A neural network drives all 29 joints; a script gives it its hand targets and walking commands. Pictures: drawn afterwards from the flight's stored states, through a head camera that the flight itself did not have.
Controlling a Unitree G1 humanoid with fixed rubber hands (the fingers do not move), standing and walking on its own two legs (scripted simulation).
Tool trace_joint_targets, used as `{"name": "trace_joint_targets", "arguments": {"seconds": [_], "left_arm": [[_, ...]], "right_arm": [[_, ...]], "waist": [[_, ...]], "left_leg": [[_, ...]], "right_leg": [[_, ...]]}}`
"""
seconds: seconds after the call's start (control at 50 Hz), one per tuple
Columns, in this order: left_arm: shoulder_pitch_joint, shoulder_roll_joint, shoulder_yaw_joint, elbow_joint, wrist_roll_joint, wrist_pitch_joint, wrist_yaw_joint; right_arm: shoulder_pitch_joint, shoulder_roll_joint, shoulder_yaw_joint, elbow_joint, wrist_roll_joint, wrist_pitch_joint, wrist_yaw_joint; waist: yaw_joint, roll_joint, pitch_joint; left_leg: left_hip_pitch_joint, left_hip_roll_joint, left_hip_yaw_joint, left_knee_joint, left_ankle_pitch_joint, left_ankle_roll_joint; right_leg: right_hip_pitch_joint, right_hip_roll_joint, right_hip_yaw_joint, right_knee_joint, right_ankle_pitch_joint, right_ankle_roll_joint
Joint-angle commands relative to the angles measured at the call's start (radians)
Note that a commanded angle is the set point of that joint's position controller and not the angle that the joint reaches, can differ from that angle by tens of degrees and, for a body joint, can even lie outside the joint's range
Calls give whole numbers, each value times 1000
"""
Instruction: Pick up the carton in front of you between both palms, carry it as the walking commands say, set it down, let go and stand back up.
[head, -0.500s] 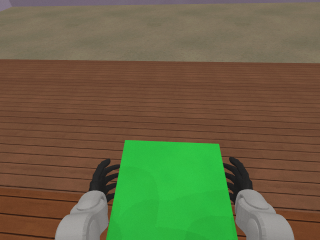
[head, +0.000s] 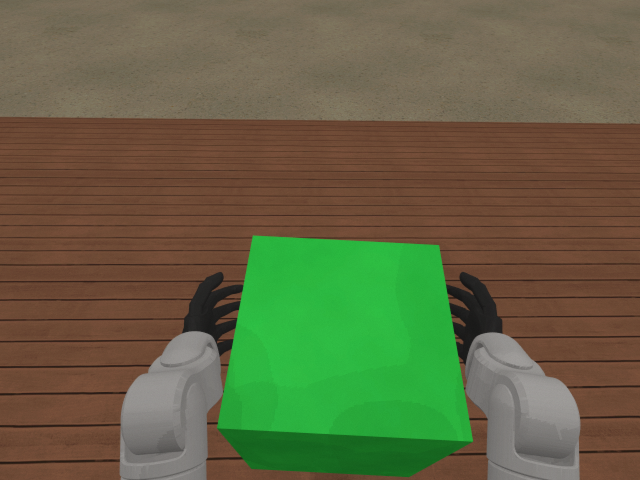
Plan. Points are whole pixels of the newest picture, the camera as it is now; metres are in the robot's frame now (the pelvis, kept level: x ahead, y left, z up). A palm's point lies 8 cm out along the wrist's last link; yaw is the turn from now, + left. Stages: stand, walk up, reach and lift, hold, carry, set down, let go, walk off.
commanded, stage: carry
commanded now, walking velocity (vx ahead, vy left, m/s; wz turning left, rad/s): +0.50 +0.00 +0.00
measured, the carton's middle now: (337, 366) +0.28 -0.01 +0.02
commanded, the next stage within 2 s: none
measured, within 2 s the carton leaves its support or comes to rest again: neither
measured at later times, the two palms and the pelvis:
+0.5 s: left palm (255, 161) +0.66 +0.13 +0.06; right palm (413, 155) +0.70 -0.17 +0.06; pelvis +0.34 -0.05 -0.01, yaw +2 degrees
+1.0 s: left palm (268, 101) +1.02 +0.14 +0.00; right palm (385, 101) +1.01 -0.16 +0.01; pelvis +0.68 +0.00 -0.07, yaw +1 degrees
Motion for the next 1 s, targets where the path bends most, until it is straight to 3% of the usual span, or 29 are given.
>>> {"name": "trace_joint_targets", "arguments": {"seconds": [0.0,0.06,0.12,0.16,0.18,0.2,0.22,0.24,0.26,0.3,0.32,0.36,0.42,0.46,0.54,0.58,0.62,0.64,0.66,0.68,0.7,0.72,0.74,0.76,0.78,0.84,0.92,0.98], "left_arm": [[-554,-596,-563,21,-178,-56,-21],[-635,-557,-499,122,-152,-70,11],[-733,-556,-446,198,-149,-83,26],[-789,-571,-418,243,-152,-93,25],[-795,-581,-405,273,-154,-99,23],[-802,-590,-392,299,-153,-105,21],[-825,-579,-380,311,-146,-111,22],[-832,-611,-387,328,-163,-117,21],[-870,-637,-396,307,-182,-123,15],[-950,-742,-449,253,-223,-142,-8],[-984,-787,-480,221,-253,-153,-22],[-996,-832,-530,173,-289,-171,-42],[-924,-820,-567,123,-302,-184,-53],[-870,-794,-585,94,-302,-184,-55],[-815,-723,-600,69,-293,-175,-51],[-790,-683,-587,92,-273,-162,-40],[-774,-654,-567,127,-247,-143,-26],[-778,-640,-555,145,-236,-132,-19],[-788,-622,-542,164,-227,-121,-10],[-799,-599,-520,186,-220,-109,0],[-804,-600,-508,220,-214,-91,11],[-791,-587,-483,224,-211,-79,20],[-817,-596,-470,208,-212,-76,28],[-871,-632,-455,199,-203,-79,33],[-881,-673,-442,209,-191,-86,33],[-890,-758,-456,226,-169,-118,12],[-820,-787,-492,240,-149,-161,0],[-788,-767,-506,217,-145,-180,-3]], "right_arm": [[-524,586,594,24,216,-28,52],[-607,548,533,132,184,-44,13],[-700,562,486,221,169,-60,-13],[-772,596,470,265,166,-70,-19],[-808,615,467,281,167,-72,-21],[-835,632,464,299,163,-73,-23],[-839,658,463,314,162,-74,-25],[-855,658,451,307,152,-76,-29],[-886,697,457,321,154,-79,-30],[-921,781,466,296,168,-93,-18],[-923,810,476,286,171,-101,-12],[-887,834,494,267,161,-119,-4],[-797,818,516,224,146,-142,-1],[-751,791,531,181,142,-148,-2],[-729,712,553,105,151,-136,2],[-713,664,545,105,147,-119,5],[-692,615,513,128,132,-100,2],[-670,588,490,153,119,-91,-3],[-659,557,464,172,106,-81,-7],[-646,517,432,193,98,-69,-11],[-673,486,403,226,92,-59,-21],[-700,478,398,245,109,-52,-31],[-692,521,405,256,139,-50,-31],[-742,593,428,236,164,-52,-21],[-799,649,461,211,187,-56,-7],[-922,783,536,193,253,-90,37],[-854,812,572,214,260,-129,55],[-814,799,583,211,256,-146,57]], "waist": [[-5,117,-165],[-23,121,-133],[-16,149,-128],[20,157,-178],[63,128,-234],[103,37,-316],[78,-169,-434],[108,-322,-423],[97,-296,-416],[103,-116,-381],[90,-83,-380],[87,-94,-406],[96,-102,-422],[102,-111,-421],[127,-99,-346],[135,-109,-306],[103,-103,-295],[61,-68,-319],[16,-15,-334],[11,88,-353],[11,245,-384],[-43,353,-459],[-48,287,-436],[-34,137,-375],[-11,40,-326],[4,68,-330],[-28,98,-358],[-55,88,-340]], "left_leg": [[188,226,-188,-176,158,112],[180,192,-136,-145,252,96],[224,196,-126,-97,319,65],[268,188,-103,33,504,37],[256,158,-59,188,587,7],[164,106,-36,430,498,-19],[-141,23,-75,716,192,-49],[-358,-97,-151,896,-249,-56],[-434,-64,-255,1026,-257,-15],[-475,0,-280,1003,-181,11],[-461,24,-284,927,-134,0],[-438,34,-272,812,-109,-20],[-490,24,-231,642,-102,-24],[-513,8,-199,537,9,-22],[-414,-64,-107,197,303,-29],[-305,-69,-106,52,446,-11],[-153,-66,-107,2,518,19],[-17,-70,-96,-20,544,23],[117,-29,-105,-15,559,8],[290,111,-240,128,802,-23],[470,294,-527,226,1038,65],[572,398,-765,170,735,244],[504,373,-832,75,366,272],[392,315,-784,35,276,232],[297,286,-705,17,342,170],[192,234,-533,13,488,128],[322,178,-398,68,810,100],[350,96,-313,93,857,67]], "right_leg": [[-68,3,-29,-181,95,4],[6,49,-81,-352,156,-14],[80,58,-78,-443,216,-43],[195,83,-96,-474,177,-58],[347,125,-134,-521,157,-53],[557,132,-124,-533,82,-39],[824,-135,302,-560,-77,-134],[884,-248,617,-700,-60,-187],[899,-255,568,-670,74,-213],[809,-221,406,-614,318,-199],[767,-206,348,-617,362,-185],[777,-189,277,-606,482,-171],[849,-170,212,-567,686,-183],[883,-146,169,-545,779,-180],[848,-28,43,-515,719,-148],[800,-16,24,-488,594,-135],[726,-15,9,-378,545,-114],[676,3,-21,-259,530,-88],[588,34,-46,-108,398,-61],[385,69,-36,68,45,-44],[136,173,17,238,-402,-20],[-44,188,66,448,-430,-12],[-135,156,104,456,-389,-35],[-120,120,110,393,-322,-43],[-79,91,111,295,-250,-39],[3,64,95,124,-179,-24],[-75,81,44,-67,-4,-26],[-43,128,-15,-283,188,-37]]}}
